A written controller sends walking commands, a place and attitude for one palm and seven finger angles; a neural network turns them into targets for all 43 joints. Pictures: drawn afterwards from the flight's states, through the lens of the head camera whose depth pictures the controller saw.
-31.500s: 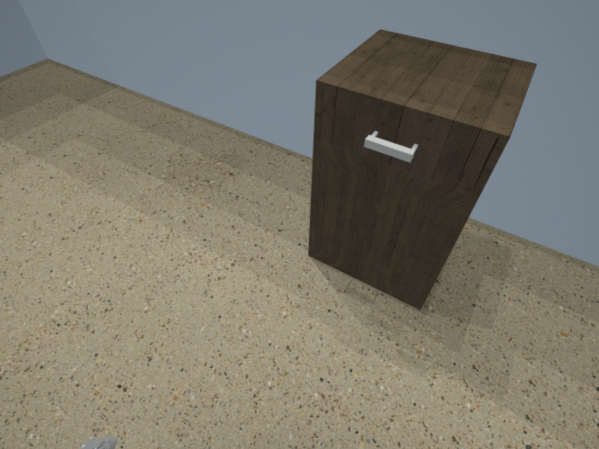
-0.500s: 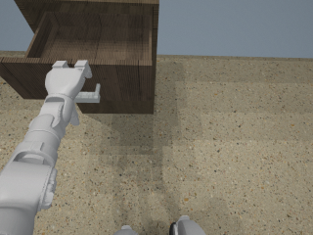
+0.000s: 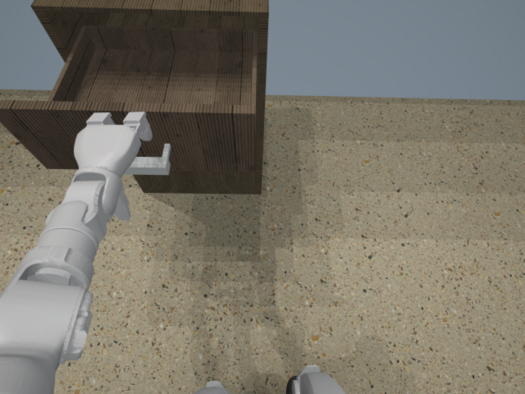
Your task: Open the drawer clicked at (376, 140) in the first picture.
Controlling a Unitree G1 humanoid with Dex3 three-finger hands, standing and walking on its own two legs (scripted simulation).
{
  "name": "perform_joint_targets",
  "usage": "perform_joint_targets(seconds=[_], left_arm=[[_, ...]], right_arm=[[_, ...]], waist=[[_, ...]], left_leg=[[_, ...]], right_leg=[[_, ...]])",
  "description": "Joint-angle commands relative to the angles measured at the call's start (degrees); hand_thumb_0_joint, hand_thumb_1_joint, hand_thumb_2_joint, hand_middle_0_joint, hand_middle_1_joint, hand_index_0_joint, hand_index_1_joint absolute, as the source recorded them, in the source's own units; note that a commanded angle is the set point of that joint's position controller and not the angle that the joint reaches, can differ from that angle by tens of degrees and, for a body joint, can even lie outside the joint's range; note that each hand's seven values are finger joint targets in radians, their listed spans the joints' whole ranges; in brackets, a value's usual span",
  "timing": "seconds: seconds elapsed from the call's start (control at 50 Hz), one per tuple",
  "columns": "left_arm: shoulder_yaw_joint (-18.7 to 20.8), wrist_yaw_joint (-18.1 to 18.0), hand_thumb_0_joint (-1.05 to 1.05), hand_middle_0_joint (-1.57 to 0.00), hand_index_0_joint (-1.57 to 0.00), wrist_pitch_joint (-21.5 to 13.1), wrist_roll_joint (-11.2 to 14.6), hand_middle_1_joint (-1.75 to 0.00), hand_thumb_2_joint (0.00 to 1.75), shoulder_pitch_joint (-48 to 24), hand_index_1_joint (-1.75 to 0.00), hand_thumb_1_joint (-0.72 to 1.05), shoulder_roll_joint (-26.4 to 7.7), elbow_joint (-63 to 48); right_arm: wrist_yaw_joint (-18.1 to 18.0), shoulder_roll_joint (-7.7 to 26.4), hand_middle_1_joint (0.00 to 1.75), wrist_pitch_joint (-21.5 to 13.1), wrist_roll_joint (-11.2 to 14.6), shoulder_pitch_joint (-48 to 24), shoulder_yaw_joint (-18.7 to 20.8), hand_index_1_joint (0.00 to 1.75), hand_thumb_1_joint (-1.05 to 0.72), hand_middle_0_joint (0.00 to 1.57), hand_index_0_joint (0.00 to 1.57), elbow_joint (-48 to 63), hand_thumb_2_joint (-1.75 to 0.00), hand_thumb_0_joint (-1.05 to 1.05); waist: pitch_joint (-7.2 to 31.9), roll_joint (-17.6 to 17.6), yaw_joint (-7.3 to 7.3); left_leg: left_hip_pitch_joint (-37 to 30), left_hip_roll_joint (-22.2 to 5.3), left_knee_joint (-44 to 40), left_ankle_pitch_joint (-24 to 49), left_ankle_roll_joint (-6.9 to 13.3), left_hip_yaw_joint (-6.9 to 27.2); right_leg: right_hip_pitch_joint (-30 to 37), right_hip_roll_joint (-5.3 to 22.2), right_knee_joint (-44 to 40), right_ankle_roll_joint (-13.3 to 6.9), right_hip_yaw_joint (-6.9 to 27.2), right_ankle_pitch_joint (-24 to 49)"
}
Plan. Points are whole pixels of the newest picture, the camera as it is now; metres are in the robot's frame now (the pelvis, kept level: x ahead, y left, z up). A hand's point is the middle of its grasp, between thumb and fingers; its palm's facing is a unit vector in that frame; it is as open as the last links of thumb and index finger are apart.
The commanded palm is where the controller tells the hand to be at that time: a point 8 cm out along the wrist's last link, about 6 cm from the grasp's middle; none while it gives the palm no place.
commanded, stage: lower the fingers behind the handle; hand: left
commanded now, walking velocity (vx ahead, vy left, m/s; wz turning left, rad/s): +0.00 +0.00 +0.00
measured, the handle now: (135, 156) +0.53 +0.23 -0.04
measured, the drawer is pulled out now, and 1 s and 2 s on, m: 0.29 0.29 0.29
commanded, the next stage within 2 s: close the thumb around the handle in 1.68 s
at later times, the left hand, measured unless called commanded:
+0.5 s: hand (127, 176) +0.47 +0.23 -0.01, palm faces -0.06 -0.01 -1.00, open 13.8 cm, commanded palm +0.46 +0.22 +0.04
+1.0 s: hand (134, 185) +0.47 +0.22 -0.04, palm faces -0.06 -0.02 -1.00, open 13.8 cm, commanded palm +0.46 +0.22 +0.01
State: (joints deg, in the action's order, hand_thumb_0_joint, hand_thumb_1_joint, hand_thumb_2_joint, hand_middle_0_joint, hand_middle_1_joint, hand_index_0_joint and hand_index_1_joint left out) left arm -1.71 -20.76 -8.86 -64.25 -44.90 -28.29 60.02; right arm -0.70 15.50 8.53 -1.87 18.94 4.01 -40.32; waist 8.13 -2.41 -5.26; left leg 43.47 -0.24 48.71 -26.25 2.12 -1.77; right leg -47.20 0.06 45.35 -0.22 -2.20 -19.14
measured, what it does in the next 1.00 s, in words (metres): stands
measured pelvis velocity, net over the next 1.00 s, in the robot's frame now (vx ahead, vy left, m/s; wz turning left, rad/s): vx -0.01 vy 0.00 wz -0.01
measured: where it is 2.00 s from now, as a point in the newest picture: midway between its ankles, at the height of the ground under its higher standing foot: outside the picture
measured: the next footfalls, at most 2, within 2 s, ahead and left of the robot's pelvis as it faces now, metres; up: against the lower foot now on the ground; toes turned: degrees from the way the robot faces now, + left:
none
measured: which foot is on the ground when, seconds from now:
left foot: down 0.00-1.00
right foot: down 0.00-1.00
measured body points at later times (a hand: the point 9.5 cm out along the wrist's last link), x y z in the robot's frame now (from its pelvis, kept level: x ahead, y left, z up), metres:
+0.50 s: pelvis -0.01 +0.00 -0.01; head +0.12 +0.00 +0.42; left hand +0.47 +0.22 +0.04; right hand +0.00 -0.28 -0.14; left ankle -0.04 +0.09 -0.70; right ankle +0.01 -0.12 -0.70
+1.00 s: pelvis -0.01 +0.00 -0.03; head +0.12 +0.01 +0.40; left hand +0.47 +0.22 +0.01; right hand -0.01 -0.27 -0.16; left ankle -0.04 +0.09 -0.70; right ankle +0.01 -0.12 -0.70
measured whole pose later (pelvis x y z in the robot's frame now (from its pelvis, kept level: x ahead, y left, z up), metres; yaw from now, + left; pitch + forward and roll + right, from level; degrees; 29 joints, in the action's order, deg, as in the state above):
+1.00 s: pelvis -0.01 +0.00 -0.03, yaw -1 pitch +26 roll -2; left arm 0.5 -24.8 -8.6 -65.7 -45.4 -28.7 62.9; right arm -0.3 14.8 7.1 -3.2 18.9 3.2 -41.8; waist 9.8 -2.8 -6.8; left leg 55.0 -0.7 58.9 -29.8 2.4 -2.1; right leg -58.7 -0.2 54.7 0.0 -1.9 -21.8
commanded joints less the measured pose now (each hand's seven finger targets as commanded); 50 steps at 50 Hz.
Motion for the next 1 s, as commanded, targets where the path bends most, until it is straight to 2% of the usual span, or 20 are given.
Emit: perform_joint_targets(seconds=[0.0,0.02,0.08,0.12,0.18,0.22,0.26,0.3,0.34,0.36,0.4,0.48,0.52,0.58,0.62,0.66,0.76,0.82,0.94,0.98], left_arm=[[3.4,-2.2,0.0,-0.3,-0.3,1.7,0.9,-1.2,0.3,-27.8,-1.2,-0.5,-13.7,-10.4],[4.5,-1.9,0.0,-0.3,-0.3,1.7,0.9,-1.2,0.3,-26.9,-1.2,-0.5,-15.0,-10.5],[5.3,-0.9,0.0,-0.3,-0.3,1.5,1.4,-1.2,0.3,-23.4,-1.2,-0.5,-15.2,-9.9],[4.6,-0.1,0.0,-0.3,-0.3,1.7,1.4,-1.2,0.3,-19.3,-1.2,-0.5,-14.0,-7.6],[4.5,0.3,0.0,-0.3,-0.3,1.0,1.2,-1.2,0.3,-18.5,-1.2,-0.5,-13.8,-6.5],[5.1,-0.1,0.0,-0.3,-0.3,-0.2,0.8,-1.2,0.3,-20.3,-1.2,-0.5,-15.6,-8.7],[4.2,-0.8,0.0,-0.3,-0.3,-1.2,0.5,-1.2,0.3,-21.8,-1.2,-0.5,-14.4,-9.2],[6.6,-2.0,0.0,-0.3,-0.3,-2.6,0.2,-1.2,0.3,-23.4,-1.2,-0.5,-17.1,-10.8],[5.9,-3.4,0.0,-0.3,-0.3,-2.8,0.0,-1.2,0.3,-25.1,-1.2,-0.5,-15.9,-10.9],[6.3,-4.0,0.0,-0.3,-0.3,-2.5,-0.3,-1.2,0.3,-24.2,-1.2,-0.5,-16.3,-9.9],[5.6,-4.9,0.0,-0.3,-0.3,-1.9,-0.4,-1.2,0.3,-26.3,-1.2,-0.5,-15.7,-8.8],[4.9,-5.1,0.0,-0.3,-0.3,-0.1,-0.2,-1.2,0.3,-27.1,-1.2,-0.5,-14.7,-8.1],[4.1,-4.5,0.0,-0.3,-0.3,1.0,-0.1,-1.2,0.3,-26.4,-1.2,-0.5,-14.1,-5.5],[4.0,-3.4,0.0,-0.3,-0.3,0.8,0.1,-1.2,0.3,-27.5,-1.2,-0.5,-14.3,-6.4],[6.0,-3.1,0.0,-0.3,-0.3,0.3,0.0,-1.2,0.3,-25.4,-1.2,-0.5,-16.9,-6.6],[5.2,-3.1,0.0,-0.3,-0.3,-0.1,0.0,-1.2,0.3,-23.6,-1.2,-0.5,-15.4,-6.0],[5.8,-4.8,0.0,-0.3,-0.3,-0.1,-0.7,-1.2,0.3,-23.1,-1.2,-0.5,-15.7,-5.7],[6.4,-5.7,0.0,-0.3,-0.3,-0.3,-0.8,-1.2,0.3,-23.1,-1.2,-0.5,-15.6,-7.8],[4.4,-6.6,0.0,-0.3,-0.3,0.4,-0.7,-1.2,0.3,-23.7,-1.2,-0.5,-12.3,-8.0],[4.9,-6.6,0.0,-0.3,-0.3,0.9,-0.7,-1.2,0.3,-24.7,-1.2,-0.5,-13.4,-6.4]], right_arm=[[-0.7,9.1,0.3,-0.7,0.1,8.6,2.8,0.3,-0.9,0.2,0.2,2.5,-0.9,0.0],[-0.8,9.2,0.3,-0.7,0.1,8.4,2.7,0.3,-0.9,0.2,0.2,2.7,-0.9,0.0],[-0.8,9.1,0.3,-0.5,0.0,7.9,2.5,0.3,-0.9,0.2,0.2,3.1,-0.9,0.0],[-0.8,9.1,0.3,-0.4,0.2,7.9,2.3,0.3,-0.9,0.2,0.2,3.5,-0.9,0.0],[-0.9,9.3,0.3,-0.5,0.4,7.4,2.2,0.3,-0.9,0.2,0.2,3.7,-0.9,0.0],[-1.1,9.3,0.3,-0.7,0.3,7.5,2.2,0.3,-0.9,0.2,0.2,4.0,-0.9,0.0],[-1.2,9.1,0.3,-1.1,0.2,7.5,2.3,0.3,-0.9,0.2,0.2,3.8,-0.9,0.0],[-1.3,9.3,0.3,-1.5,-0.3,7.8,2.6,0.3,-0.9,0.2,0.2,3.4,-0.9,0.0],[-1.1,9.0,0.3,-2.0,-0.6,8.1,2.7,0.3,-0.9,0.2,0.2,2.7,-0.9,0.0],[-1.0,9.1,0.3,-2.1,-0.6,8.1,2.8,0.3,-0.9,0.2,0.2,2.5,-0.9,0.0],[-0.8,9.2,0.3,-2.3,-0.8,8.7,2.8,0.3,-0.9,0.2,0.2,1.8,-0.9,0.0],[-0.5,9.5,0.3,-2.2,-0.9,9.1,2.8,0.3,-0.9,0.2,0.2,1.5,-0.9,0.0],[-0.5,9.6,0.3,-1.9,-0.8,9.3,2.8,0.3,-0.9,0.2,0.2,1.0,-0.9,0.0],[-0.8,9.7,0.3,-2.0,-0.9,9.4,2.5,0.3,-0.9,0.2,0.2,1.4,-0.9,0.0],[-0.9,9.9,0.3,-1.9,-0.9,9.3,2.3,0.3,-0.9,0.2,0.2,1.4,-0.9,0.0],[-0.9,9.6,0.3,-1.9,-1.0,9.0,2.2,0.3,-0.9,0.2,0.2,1.7,-0.9,0.0],[-0.6,9.7,0.3,-1.9,-1.2,8.9,2.1,0.3,-0.9,0.2,0.2,1.6,-0.9,0.0],[-0.4,9.7,0.3,-2.1,-1.3,9.1,2.5,0.3,-0.9,0.2,0.2,1.6,-0.9,0.0],[-0.2,9.6,0.3,-2.1,-1.4,9.1,2.9,0.3,-0.9,0.2,0.2,0.8,-0.9,0.0],[-0.2,9.8,0.3,-2.1,-1.4,8.9,2.6,0.3,-0.9,0.2,0.2,0.3,-0.9,0.0]], waist=[[25.4,-2.5,-2.41],[26.1,-3.0,-1.38],[26.6,-2.5,-0.51],[23.8,-0.1,-0.08],[21.0,1.7,-0.4],[22.5,1.2,-0.49],[21.7,-0.4,-1.2],[25.2,-1.0,-1.04],[25.8,-2.0,-1.88],[26.7,-2.2,-1.57],[26.6,-2.2,-2.73],[29.5,-4.3,-2.67],[27.4,-2.7,-3.29],[28.3,-3.1,-3.24],[29.0,-2.4,-2.16],[27.4,-2.6,-1.96],[27.0,-2.4,-2.01],[30.1,-3.5,-1.57],[29.2,-3.6,-2.73],[28.5,-3.1,-3.19]], left_leg=[[-15.2,1.1,-4.0,30.8,-0.6,2.0],[-15.1,1.2,-4.3,31.2,-0.6,1.9],[-15.0,1.2,-4.3,33.1,-0.5,1.4],[-12.1,1.2,-4.7,31.5,-0.3,0.9],[-9.5,1.4,-4.8,27.3,0.0,0.5],[-8.6,1.7,-4.3,25.2,0.2,0.4],[-8.3,1.6,-3.6,24.2,0.1,0.6],[-8.6,1.6,-2.1,24.8,0.1,1.0],[-8.7,1.5,-1.0,25.1,-0.1,1.4],[-8.3,1.6,-0.5,25.3,-0.1,1.3],[-7.8,1.5,0.4,25.2,-0.2,1.8],[-9.9,1.3,1.3,28.4,-0.7,2.3],[-9.1,1.1,1.6,27.3,-0.5,2.3],[-8.5,1.1,1.6,26.7,-0.4,2.5],[-7.7,1.1,1.9,26.8,-0.3,2.5],[-7.0,1.0,2.3,27.2,-0.4,2.4],[-4.6,0.9,3.4,26.0,-0.4,2.4],[-6.3,0.7,4.3,28.6,-0.7,2.8],[-7.5,0.2,5.2,28.8,-1.1,3.5],[-5.5,0.4,5.5,26.6,-0.8,3.3]], right_leg=[[15.2,-2.3,-2.9,-2.3,0.8,20.9],[16.3,-2.2,-2.7,-2.3,0.9,21.3],[18.1,-2.2,-2.7,-2.3,1.1,23.3],[19.0,-2.1,-2.8,-2.2,1.2,24.0],[18.2,-2.0,-3.2,-2.3,1.5,22.1],[18.3,-1.9,-2.7,-2.2,2.0,21.4],[15.7,-1.9,-2.0,-2.3,1.8,19.8],[15.0,-1.9,-0.8,-2.2,2.1,19.6],[12.8,-2.0,0.2,-2.2,1.7,19.0],[12.5,-2.0,0.7,-2.2,1.8,19.1],[10.6,-2.0,1.2,-2.1,1.4,18.5],[9.5,-2.2,2.2,-2.3,0.9,19.3],[8.5,-2.3,1.8,-2.1,0.8,18.5],[8.8,-2.3,2.3,-2.2,0.8,18.2],[9.5,-2.3,3.0,-2.2,0.9,18.5],[8.4,-2.3,3.3,-2.2,0.8,18.2],[6.8,-2.3,4.7,-2.3,0.7,17.5],[6.7,-2.3,5.5,-2.2,0.7,18.5],[3.5,-2.4,5.8,-2.1,0.2,16.8],[3.2,-2.3,6.2,-2.2,0.3,16.1]])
